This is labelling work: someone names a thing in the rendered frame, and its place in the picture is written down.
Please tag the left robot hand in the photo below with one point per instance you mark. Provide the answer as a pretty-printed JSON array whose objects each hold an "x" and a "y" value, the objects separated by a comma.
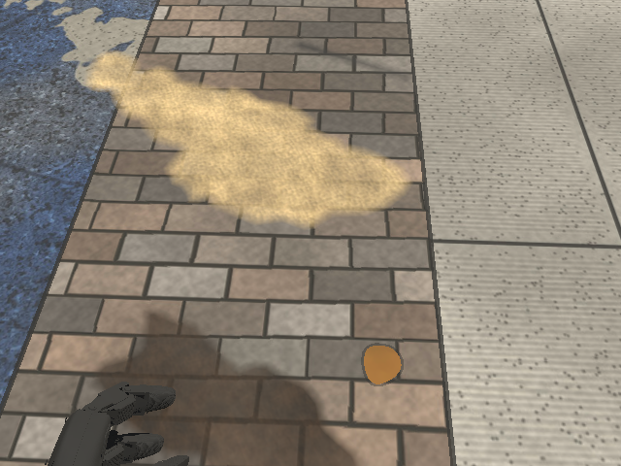
[{"x": 86, "y": 439}]

